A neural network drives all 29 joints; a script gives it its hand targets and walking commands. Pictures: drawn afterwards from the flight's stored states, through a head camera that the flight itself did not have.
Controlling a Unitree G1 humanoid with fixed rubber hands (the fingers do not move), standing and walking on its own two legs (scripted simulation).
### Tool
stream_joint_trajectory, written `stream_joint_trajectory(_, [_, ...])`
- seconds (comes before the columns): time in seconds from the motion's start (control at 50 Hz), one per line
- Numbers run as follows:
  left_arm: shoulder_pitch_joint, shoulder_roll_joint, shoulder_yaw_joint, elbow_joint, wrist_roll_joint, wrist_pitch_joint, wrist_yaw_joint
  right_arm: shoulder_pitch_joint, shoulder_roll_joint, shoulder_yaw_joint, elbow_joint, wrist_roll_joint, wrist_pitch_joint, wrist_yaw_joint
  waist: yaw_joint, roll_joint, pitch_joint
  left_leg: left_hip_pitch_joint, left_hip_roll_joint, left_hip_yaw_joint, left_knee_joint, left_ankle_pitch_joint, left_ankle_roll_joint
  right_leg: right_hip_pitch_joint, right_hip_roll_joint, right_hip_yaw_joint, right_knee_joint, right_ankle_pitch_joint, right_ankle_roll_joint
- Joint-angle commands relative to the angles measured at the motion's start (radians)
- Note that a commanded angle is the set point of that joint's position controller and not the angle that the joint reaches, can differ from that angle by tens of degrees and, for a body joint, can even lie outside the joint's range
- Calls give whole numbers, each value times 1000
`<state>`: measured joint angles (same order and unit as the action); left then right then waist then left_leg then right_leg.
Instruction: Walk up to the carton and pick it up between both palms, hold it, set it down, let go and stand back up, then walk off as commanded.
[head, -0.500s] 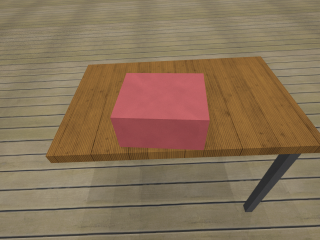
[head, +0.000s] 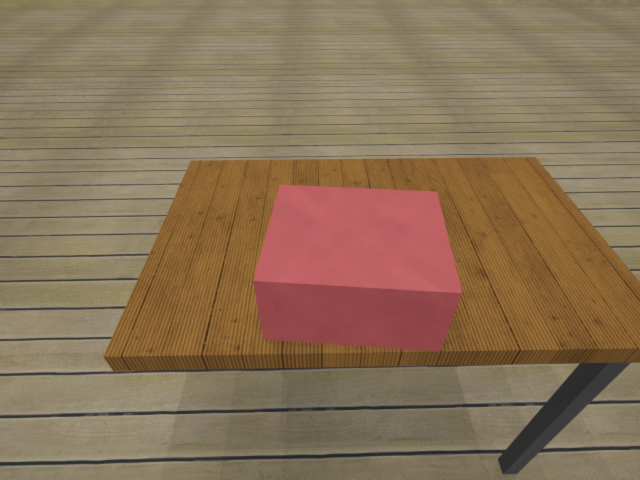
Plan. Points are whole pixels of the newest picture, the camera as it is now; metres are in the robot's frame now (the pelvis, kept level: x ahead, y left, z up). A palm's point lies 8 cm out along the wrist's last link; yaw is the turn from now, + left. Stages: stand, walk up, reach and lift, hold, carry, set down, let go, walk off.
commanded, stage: walk up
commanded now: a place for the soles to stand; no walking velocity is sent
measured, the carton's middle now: (354, 262) +0.47 -0.02 +0.01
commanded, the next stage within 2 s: reach and lift in 1.82 s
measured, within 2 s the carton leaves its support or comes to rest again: neither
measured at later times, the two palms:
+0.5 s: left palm out of the picture +0.11 +0.28 -0.11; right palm out of the picture +0.14 -0.34 -0.12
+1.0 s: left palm out of the picture +0.07 +0.29 -0.11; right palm out of the picture +0.12 -0.33 -0.11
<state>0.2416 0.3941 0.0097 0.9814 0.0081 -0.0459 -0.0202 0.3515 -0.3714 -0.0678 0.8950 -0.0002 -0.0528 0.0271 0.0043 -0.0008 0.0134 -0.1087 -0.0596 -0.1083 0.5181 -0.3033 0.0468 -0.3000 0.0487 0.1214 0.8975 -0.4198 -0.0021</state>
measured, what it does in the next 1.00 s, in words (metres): steps on the spot: right foot, then left foot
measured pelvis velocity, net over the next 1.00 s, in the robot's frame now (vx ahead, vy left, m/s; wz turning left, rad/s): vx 0.03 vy -0.03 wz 0.02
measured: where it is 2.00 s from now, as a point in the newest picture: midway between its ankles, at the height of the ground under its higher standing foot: outside the picture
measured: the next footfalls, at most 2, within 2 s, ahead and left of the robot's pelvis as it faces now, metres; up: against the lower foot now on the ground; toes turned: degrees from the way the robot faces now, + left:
right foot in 0.18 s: +0.10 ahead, -0.13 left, +0.00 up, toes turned +7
left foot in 0.46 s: +0.12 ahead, +0.10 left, +0.00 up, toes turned +3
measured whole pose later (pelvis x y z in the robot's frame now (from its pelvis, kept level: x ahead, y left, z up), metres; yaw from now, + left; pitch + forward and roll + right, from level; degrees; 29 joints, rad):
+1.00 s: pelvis +0.03 -0.03 +0.00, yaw +1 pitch -3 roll +0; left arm 0.23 0.39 0.01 0.99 0.00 -0.01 -0.02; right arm 0.18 -0.37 -0.05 0.94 0.00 0.00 0.00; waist 0.00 0.02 0.05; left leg -0.26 -0.05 -0.11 0.52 -0.21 0.01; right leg -0.27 0.05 0.06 0.49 -0.17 -0.01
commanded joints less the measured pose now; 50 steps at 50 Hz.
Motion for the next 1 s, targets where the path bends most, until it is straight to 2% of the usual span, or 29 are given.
stream_joint_trajectory(0.0, [-76, 213, 86, -105, 11, -29, -7, -12, -274, -67, -96, -14, -25, -8, -52, 170, 227, -78, 233, -285, -292, 96, 176, -181, -79, -121, -147, 38, 21])
stream_joint_trajectory(0.04, [-95, 195, 58, -118, 10, -30, 5, -8, -266, -62, -93, -3, -20, -16, -42, 110, 193, -98, 269, -279, -219, 385, 169, -111, -86, -124, -217, 75, 3])
stream_joint_trajectory(0.06, [-75, 184, 67, -112, 3, -35, 11, -20, -279, -53, -84, -6, -14, -19, -25, 159, 171, -77, 209, -186, -133, 548, 139, -51, -71, -136, -294, 99, 6])
stream_joint_trajectory(0.08, [-63, 157, 59, -118, 6, -39, 14, -35, -244, -40, -79, 0, -14, -27, -13, 114, 134, -23, 180, -153, -49, 712, 121, -24, -55, -146, -376, 164, -10])
stream_joint_trajectory(0.1, [15, 156, 58, -74, 3, -40, 21, -57, -247, -42, -81, 3, -5, -33, 29, 109, 65, 13, 159, -100, 49, 782, 80, 67, -28, -160, -480, 256, -28])
stream_joint_trajectory(0.12, [50, 174, 61, -69, 2, -40, 30, -68, -240, -40, -98, 15, 0, -38, 35, 133, -52, -11, 118, -82, 127, 757, 38, 220, -58, -87, -526, 421, -67])
stream_joint_trajectory(0.14, [126, 239, 81, -52, 11, -38, 39, -59, -216, -33, -102, 24, 2, -45, 68, 67, -96, -140, 85, -17, 251, 652, -10, 356, -148, 37, -472, 681, -110])
stream_joint_trajectory(0.16, [178, 285, 97, -47, 15, -37, 49, -94, -175, -11, -133, 38, -6, -52, 107, -95, -187, -292, 3, 27, 489, 356, -38, 515, -322, 253, -490, 782, -205])
stream_joint_trajectory(0.18, [154, 251, 82, -45, 8, -37, 51, -31, -160, -9, -111, 37, 6, -51, 52, -107, -160, -351, -41, 63, 454, -229, -62, 542, -382, 316, -487, 961, -273])
stream_joint_trajectory(0.2, [88, 246, 60, -59, -2, -36, 42, -1, -184, -12, -77, 21, 25, -54, 13, -78, -107, -293, 33, -27, 419, -327, -34, 357, -389, 306, -455, 841, -281])
stream_joint_trajectory(0.26, [-28, 201, 54, -91, 11, -11, 39, -19, -164, -24, -55, 10, 11, -47, -28, -144, 33, -220, 58, 16, 243, -307, -16, 143, -308, 186, -498, 697, -242])
stream_joint_trajectory(0.3, [-28, 198, 39, -93, -5, -8, 44, 7, -186, -29, -26, 6, 18, -52, -26, -115, 2, -157, 64, 58, 188, -119, -19, 99, -309, 183, -499, 699, -225])
stream_joint_trajectory(0.32, [-51, 211, 35, -85, -10, -1, 42, -21, -189, -35, -21, 5, 23, -51, -22, -96, 8, -120, 55, 51, 133, -78, -16, 86, -255, 137, -467, 702, -187])
stream_joint_trajectory(0.34, [-65, 180, 31, -87, -11, -1, 40, -9, -158, -22, -16, 12, 21, -51, -37, -171, -24, -96, 58, 59, 39, 50, -23, 108, -225, 88, -439, 814, -154])
stream_joint_trajectory(0.36, [-111, 180, 33, -98, -21, 5, 39, -35, -151, -23, 4, 4, 22, -56, -48, -90, -27, -33, 51, 64, -20, 192, -20, 50, -214, 71, -419, 804, -122])
stream_joint_trajectory(0.4, [-111, 182, 34, -95, -28, 13, 38, -76, -171, -31, -9, -9, 22, -59, -26, -20, -37, 14, 61, 5, -49, 263, -1, 31, -197, 81, -425, 644, -80])
stream_joint_trajectory(0.42, [-120, 189, 41, -96, -26, 20, 36, -108, -170, -18, -28, -12, 25, -60, -23, -58, -54, -3, 125, -75, -96, 303, 21, 52, -167, 57, -418, 509, -66])
stream_joint_trajectory(0.44, [-108, 177, 34, -80, -28, 25, 37, -185, -206, -20, -38, -12, 20, -57, 4, 19, -27, -17, 153, -125, -110, 278, 33, 22, -137, 55, -459, 344, -38])
stream_joint_trajectory(0.46, [-127, 185, 39, -84, -20, 31, 32, -217, -211, -16, -28, -3, 16, -55, 11, 0, 39, -131, 186, -164, -117, 240, 49, 39, -121, 45, -468, 254, -29])
stream_joint_trajectory(0.48, [-102, 195, 41, -89, -20, 27, 33, -201, -230, -16, -15, -8, 17, -51, 13, 64, 65, -177, 185, -159, -107, 252, 53, 88, -123, 41, -479, 227, -30])
stream_joint_trajectory(0.54, [-135, 200, 46, -73, -3, 19, 23, -194, -212, -18, -15, 0, 25, -46, -2, -11, 5, -165, 145, -125, -108, 148, 38, 102, -131, 36, -479, 254, -54])
stream_joint_trajectory(0.58, [-138, 183, 43, -67, -3, 16, 20, -168, -216, -12, -3, -1, 20, -43, -19, -8, 19, -112, 139, -122, -139, 117, 15, 73, -133, 69, -523, 219, -54])
stream_joint_trajectory(0.64, [-112, 173, 31, -49, -10, 18, 19, -231, -211, -13, -3, -5, 14, -38, 16, 64, -4, -125, 161, -135, -144, 139, 31, 94, -120, 43, -522, 209, -43])
stream_joint_trajectory(0.7, [-127, 185, 42, -37, -4, 19, 16, -225, -212, -10, 11, 0, 18, -37, 11, 3, -11, -122, 154, -126, -166, 137, 22, 100, -127, 41, -523, 200, -33])
stream_joint_trajectory(0.78, [-119, 173, 35, -49, -7, 24, 14, -237, -197, -10, 13, -17, 16, -39, 8, 66, -1, -158, 153, -150, -195, 53, 28, 81, -117, 42, -524, 100, -48])
stream_joint_trajectory(0.82, [-101, 182, 40, -44, 2, 22, 13, -249, -195, -1, 15, -6, 17, -38, 12, -8, 48, -199, 163, -158, -206, -35, 24, 87, -117, 38, -551, 111, -47])
stream_joint_trajectory(0.84, [-123, 179, 34, -31, 6, 27, 12, -238, -200, -11, 28, -3, 24, -35, -6, 54, 38, -179, 148, -158, -226, -105, 20, 53, -127, 62, -561, 22, -47])
stream_joint_trajectory(0.9, [-100, 194, 42, -25, 8, 16, 15, -227, -179, -13, 27, -6, 32, -36, 4, 2, 51, -155, 114, -133, -176, -66, 17, 17, -134, 95, -603, -12, -48])
stream_joint_trajectory(0.98, [-130, 191, 43, -24, 5, 24, 7, -222, -201, -7, 52, -10, 26, -31, 10, 22, 71, -181, 126, -126, -195, -116, 6, 15, -128, 86, -583, -5, -39])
